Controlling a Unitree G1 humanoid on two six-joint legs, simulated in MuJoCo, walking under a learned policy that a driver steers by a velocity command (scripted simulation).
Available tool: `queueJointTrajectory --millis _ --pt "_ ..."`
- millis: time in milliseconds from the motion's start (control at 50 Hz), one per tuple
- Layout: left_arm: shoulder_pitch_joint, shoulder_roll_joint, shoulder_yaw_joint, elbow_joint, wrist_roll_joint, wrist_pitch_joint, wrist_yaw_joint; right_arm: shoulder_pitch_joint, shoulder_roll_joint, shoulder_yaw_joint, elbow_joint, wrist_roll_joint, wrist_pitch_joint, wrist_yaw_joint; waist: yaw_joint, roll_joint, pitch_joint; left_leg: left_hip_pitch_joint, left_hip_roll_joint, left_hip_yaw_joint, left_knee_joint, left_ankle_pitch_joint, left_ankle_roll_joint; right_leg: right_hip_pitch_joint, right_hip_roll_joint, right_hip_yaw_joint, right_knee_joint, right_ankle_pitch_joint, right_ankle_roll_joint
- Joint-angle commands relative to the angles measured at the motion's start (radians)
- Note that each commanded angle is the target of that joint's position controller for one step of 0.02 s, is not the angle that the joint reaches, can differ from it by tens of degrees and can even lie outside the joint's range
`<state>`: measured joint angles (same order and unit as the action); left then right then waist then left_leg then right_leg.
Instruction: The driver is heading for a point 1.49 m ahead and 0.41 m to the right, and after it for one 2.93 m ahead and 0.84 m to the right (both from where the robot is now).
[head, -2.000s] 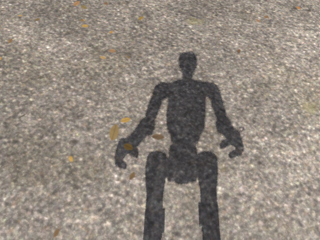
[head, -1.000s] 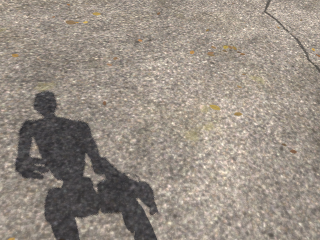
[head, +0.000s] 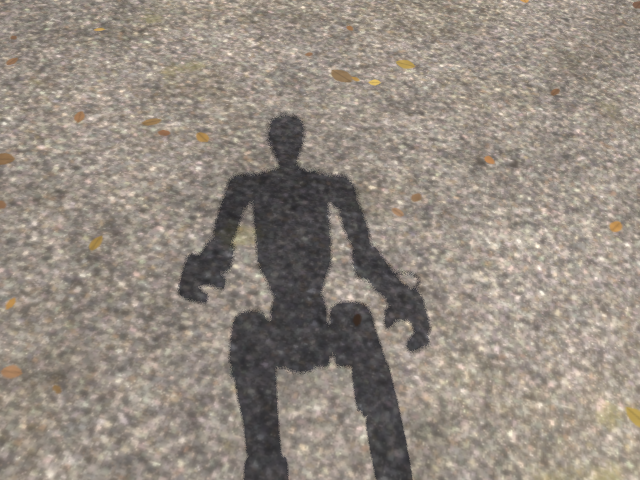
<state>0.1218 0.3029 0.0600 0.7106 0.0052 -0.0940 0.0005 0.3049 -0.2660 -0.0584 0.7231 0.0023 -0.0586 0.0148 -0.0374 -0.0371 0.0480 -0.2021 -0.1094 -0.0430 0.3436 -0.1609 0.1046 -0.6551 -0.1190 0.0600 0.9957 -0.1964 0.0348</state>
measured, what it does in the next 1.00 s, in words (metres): walks ahead, turning right: right foot, then left foot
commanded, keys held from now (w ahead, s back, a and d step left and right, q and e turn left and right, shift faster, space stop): w+e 0.80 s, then w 0.20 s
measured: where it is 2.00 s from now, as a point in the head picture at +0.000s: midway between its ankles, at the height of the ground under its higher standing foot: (444, 235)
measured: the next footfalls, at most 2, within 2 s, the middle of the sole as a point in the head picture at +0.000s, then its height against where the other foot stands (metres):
right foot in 0.30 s outside the picture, level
left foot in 0.78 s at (320, 383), level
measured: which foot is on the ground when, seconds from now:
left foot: down 0.00-0.32, up 0.34-0.76, down 0.78-1.00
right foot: up 0.00-0.28, down 0.30-0.78, up 0.80-1.00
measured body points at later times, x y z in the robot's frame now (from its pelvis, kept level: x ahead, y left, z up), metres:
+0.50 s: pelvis +0.30 -0.08 -0.01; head +0.33 -0.09 +0.44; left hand +0.45 +0.17 -0.11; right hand +0.40 -0.37 -0.10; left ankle +0.34 +0.07 -0.67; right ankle +0.32 -0.15 -0.75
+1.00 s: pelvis +0.58 -0.11 +0.00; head +0.61 -0.10 +0.45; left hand +0.84 +0.07 -0.10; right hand +0.52 -0.38 -0.11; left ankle +0.63 -0.01 -0.75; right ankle +0.54 -0.25 -0.67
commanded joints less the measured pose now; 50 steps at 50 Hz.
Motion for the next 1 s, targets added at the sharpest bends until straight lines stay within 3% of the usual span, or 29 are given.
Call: queueJointTrajectory --millis 20,100,200,260,280,300,320,340,360,380,400,420,460,500,560,600,640,700,740,760,780,800,820,840,860,880,900,940,1000 --pt "0.005 0.046 0.005 -0.035 -0.004 0.005 -0.003 -0.022 -0.145 -0.031 -0.053 -0.001 -0.024 -0.015 0.01 0.097 -0.058 0.024 0.238 -0.111 -0.152 0.321 0.136 0.015 -0.009 -0.029 -0.155 0.207 0.012" --pt "-0.103 0.037 -0.005 -0.054 -0.022 -0.003 -0.023 0.02 -0.167 -0.03 -0.015 -0.003 -0.03 -0.015 -0.048 0.099 -0.012 0.074 0.26 -0.066 -0.184 0.188 0.101 0.036 0.022 -0.051 -0.354 0.384 -0.016" --pt "-0.166 0.044 -0.007 -0.094 -0.029 -0.009 -0.059 0.055 -0.175 -0.036 0.034 -0.002 -0.013 -0.018 -0.064 0.083 0.031 0.295 0.343 -0.036 -0.121 0.316 0.086 -0.081 0.057 -0.044 -0.438 0.239 -0.076" --pt "-0.074 0.074 0.008 -0.087 -0.021 -0.007 -0.069 0.017 -0.202 -0.044 0.026 -0.001 0.003 -0.032 -0.001 0.123 -0.051 0.341 0.338 0.017 0.034 0.757 0.048 0.069 0.13 -0.111 -0.44 0.1 -0.127" --pt "0.029 0.107 0.027 -0.064 -0.018 -0.003 -0.065 -0.001 -0.209 -0.044 0.02 -0.002 0.012 -0.038 0.059 0.128 -0.119 0.327 0.314 0.048 0.175 0.917 0.028 0.21 0.173 -0.142 -0.45 0.087 -0.151" --pt "0.174 0.154 0.051 -0.035 -0.018 0.001 -0.055 -0.019 -0.202 -0.039 0.009 -0.002 0.016 -0.046 0.138 0.102 -0.2 0.211 0.277 0.085 0.387 0.887 -0.007 0.445 0.17 -0.105 -0.477 0.155 -0.189" --pt "0.306 0.253 0.077 -0.027 -0.011 0.006 -0.042 0.047 -0.141 -0.017 -0.029 -0.021 0.0 -0.047 0.146 -0.07 -0.337 -0.129 0.18 0.119 0.765 0.487 -0.069 0.821 -0.063 0.263 -0.465 0.176 -0.321" --pt "0.312 0.228 0.068 -0.023 -0.03 0.005 -0.043 0.093 -0.073 0.011 -0.03 -0.026 -0.028 -0.029 0.107 -0.238 -0.439 -0.443 -0.003 0.003 1.032 -0.369 -0.12 1.054 -0.217 0.73 -0.618 0.042 -0.462" --pt "0.303 0.162 0.05 -0.024 -0.033 0.011 -0.038 0.023 -0.155 -0.004 -0.046 0.006 -0.059 -0.008 0.151 -0.13 -0.381 -0.561 0.07 -0.107 1.082 -0.344 -0.1 1.04 -0.19 0.681 -0.665 -0.103 -0.409" --pt "0.255 0.141 0.043 -0.039 -0.025 0.015 -0.033 -0.069 -0.163 -0.002 -0.078 0.031 -0.076 0.001 0.148 -0.057 -0.255 -0.59 0.117 -0.089 1.039 -0.272 -0.087 0.911 -0.158 0.549 -0.68 -0.096 -0.37" --pt "0.197 0.132 0.039 -0.049 -0.019 0.018 -0.032 -0.114 -0.153 0.0 -0.092 0.015 -0.085 -0.001 0.11 0.044 -0.149 -0.572 0.152 -0.07 0.936 -0.22 -0.086 0.746 -0.121 0.46 -0.704 -0.001 -0.347" --pt "0.154 0.107 0.03 -0.062 -0.015 0.017 -0.029 -0.122 -0.163 -0.01 -0.094 -0.01 -0.08 -0.008 0.076 0.062 -0.111 -0.513 0.183 -0.065 0.85 -0.185 -0.094 0.639 -0.089 0.395 -0.724 0.102 -0.334" --pt "0.12 0.107 0.028 -0.078 -0.011 0.02 -0.022 -0.082 -0.147 -0.011 -0.097 -0.02 -0.062 -0.011 0.031 0.01 -0.086 -0.441 0.197 -0.054 0.769 -0.169 -0.122 0.522 -0.052 0.347 -0.762 0.212 -0.345" --pt "0.124 0.124 0.033 -0.073 -0.015 0.019 -0.012 -0.08 -0.122 -0.003 -0.098 -0.022 -0.045 -0.018 0.021 -0.002 -0.071 -0.419 0.196 -0.025 0.67 -0.139 -0.156 0.44 -0.029 0.279 -0.774 0.298 -0.346" --pt "0.15 0.154 0.044 -0.056 -0.026 0.026 0.004 -0.189 -0.085 0.013 -0.124 -0.025 -0.042 -0.021 0.057 -0.015 -0.052 -0.359 0.164 -0.003 0.433 0.078 -0.184 0.362 0.038 0.192 -0.767 0.279 -0.296" --pt "0.188 0.155 0.044 -0.041 -0.03 0.036 0.01 -0.261 -0.075 0.017 -0.137 -0.016 -0.049 -0.015 0.094 -0.031 -0.059 -0.296 0.126 0.003 0.298 0.209 -0.188 0.351 0.059 0.189 -0.745 0.227 -0.265" --pt "0.226 0.157 0.046 -0.026 -0.035 0.045 0.013 -0.308 -0.088 0.012 -0.15 -0.003 -0.055 -0.008 0.114 -0.041 -0.063 -0.269 0.104 -0.01 0.226 0.24 -0.184 0.387 0.043 0.235 -0.714 0.172 -0.252" --pt "0.24 0.147 0.045 -0.019 -0.035 0.055 0.017 -0.313 -0.126 -0.006 -0.155 0.004 -0.067 0.0 0.099 -0.063 -0.068 -0.246 0.099 -0.048 0.149 0.161 -0.152 0.487 0.006 0.339 -0.631 0.111 -0.229" --pt "0.211 0.135 0.044 -0.027 -0.03 0.06 0.016 -0.228 -0.148 -0.023 -0.135 0.006 -0.076 -0.001 0.043 -0.086 -0.083 -0.131 0.101 -0.034 0.101 0.113 -0.109 0.494 0.012 0.368 -0.551 0.133 -0.202" --pt "0.204 0.101 0.032 -0.036 -0.025 0.057 0.013 -0.134 -0.175 -0.038 -0.12 -0.004 -0.08 -0.008 -0.005 -0.073 -0.147 0.032 0.145 -0.054 0.091 0.105 -0.07 0.455 0.057 0.333 -0.433 0.158 -0.171" --pt "0.212 0.039 0.009 -0.056 -0.008 0.052 0.009 0.016 -0.231 -0.054 -0.11 -0.019 -0.08 -0.018 -0.063 0.044 -0.285 0.283 0.32 -0.221 0.105 0.049 -0.004 0.335 0.123 0.241 -0.156 0.006 -0.133" --pt "0.354 -0.006 -0.008 -0.085 -0.037 0.041 0.007 0.087 -0.304 -0.072 -0.07 -0.026 -0.065 -0.013 0.002 0.38 -0.382 0.555 0.534 -0.688 0.021 -0.15 0.168 -0.011 0.241 0.113 0.15 -0.408 -0.074" --pt "0.346 0.096 0.008 -0.053 -0.048 0.039 0.011 0.075 -0.211 -0.056 -0.079 -0.003 -0.061 -0.007 -0.024 0.277 -0.317 0.511 0.533 -0.77 -0.028 -0.373 0.16 -0.126 0.155 0.134 0.277 -0.37 -0.058" --pt "0.238 0.142 0.022 -0.059 -0.04 0.043 0.01 0.043 -0.15 -0.04 -0.081 -0.001 -0.057 -0.009 -0.053 0.171 -0.19 0.396 0.476 -0.603 -0.041 -0.353 0.115 -0.146 0.126 0.12 0.303 -0.271 -0.052" --pt "0.179 0.128 0.021 -0.07 -0.027 0.045 0.012 0.002 -0.135 -0.03 -0.08 -0.011 -0.051 -0.007 -0.039 0.104 -0.121 0.28 0.427 -0.477 -0.055 -0.224 0.091 -0.116 0.1 0.091 0.283 -0.204 -0.047" --pt "0.141 0.113 0.021 -0.084 -0.018 0.042 0.009 -0.024 -0.117 -0.024 -0.07 -0.014 -0.048 -0.005 -0.023 0.101 -0.066 0.195 0.388 -0.393 -0.075 -0.113 0.09 -0.103 0.081 0.089 0.234 -0.162 -0.045" --pt "0.14 0.094 0.02 -0.088 -0.022 0.041 0.002 -0.037 -0.104 -0.017 -0.063 -0.019 -0.05 -0.005 0.001 0.123 -0.045 0.134 0.355 -0.322 -0.1 -0.039 0.083 -0.061 0.06 0.082 0.194 -0.139 -0.047" --pt "0.153 0.057 0.011 -0.083 -0.025 0.044 -0.005 -0.037 -0.097 -0.017 -0.044 -0.01 -0.056 -0.002 0.022 0.151 -0.047 0.091 0.332 -0.245 -0.134 0.05 0.097 -0.019 0.053 0.052 0.117 -0.13 -0.043" --pt "0.084 0.026 -0.006 -0.103 -0.01 0.041 -0.01 -0.027 -0.146 -0.03 -0.015 0.003 -0.057 -0.002 0.02 0.127 -0.036 0.079 0.342 -0.174 -0.173 0.163 0.124 -0.027 0.03 0.016 -0.05 -0.05 -0.029"
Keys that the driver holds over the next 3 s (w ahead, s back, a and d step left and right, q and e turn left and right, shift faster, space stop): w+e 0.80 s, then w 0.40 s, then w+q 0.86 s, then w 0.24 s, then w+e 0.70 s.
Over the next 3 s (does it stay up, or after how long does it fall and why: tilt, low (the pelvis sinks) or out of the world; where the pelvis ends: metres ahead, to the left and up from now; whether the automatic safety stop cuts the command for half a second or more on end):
stays up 1.60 -0.37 0.00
